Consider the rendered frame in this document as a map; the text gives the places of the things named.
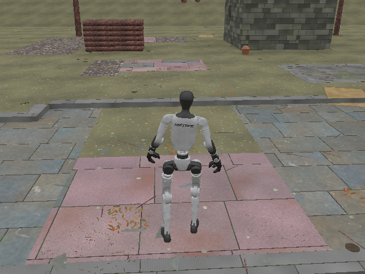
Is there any robot left upper arm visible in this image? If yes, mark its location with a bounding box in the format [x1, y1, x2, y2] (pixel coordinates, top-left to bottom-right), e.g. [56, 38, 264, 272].
[154, 114, 173, 144]

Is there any humanoid robot torso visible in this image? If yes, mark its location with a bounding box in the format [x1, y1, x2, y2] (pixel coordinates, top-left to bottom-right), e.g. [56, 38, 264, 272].
[171, 112, 198, 171]

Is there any robot left forearm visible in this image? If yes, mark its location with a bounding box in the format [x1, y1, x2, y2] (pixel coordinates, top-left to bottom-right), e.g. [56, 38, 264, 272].
[148, 135, 159, 154]

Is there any left robot hand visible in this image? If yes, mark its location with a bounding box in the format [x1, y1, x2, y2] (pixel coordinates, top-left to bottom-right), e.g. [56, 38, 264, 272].
[147, 152, 160, 163]

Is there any robot right foot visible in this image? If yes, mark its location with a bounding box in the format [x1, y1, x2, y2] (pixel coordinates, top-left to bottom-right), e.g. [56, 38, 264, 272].
[190, 219, 199, 233]

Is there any right robot hand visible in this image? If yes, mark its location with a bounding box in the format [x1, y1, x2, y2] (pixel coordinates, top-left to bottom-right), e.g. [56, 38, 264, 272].
[209, 161, 222, 173]

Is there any robot right upper arm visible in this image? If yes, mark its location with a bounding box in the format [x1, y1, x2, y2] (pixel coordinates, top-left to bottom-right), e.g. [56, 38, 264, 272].
[197, 116, 213, 149]

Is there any robot right forearm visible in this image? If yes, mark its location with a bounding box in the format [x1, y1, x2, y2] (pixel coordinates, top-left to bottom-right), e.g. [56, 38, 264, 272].
[208, 140, 220, 163]

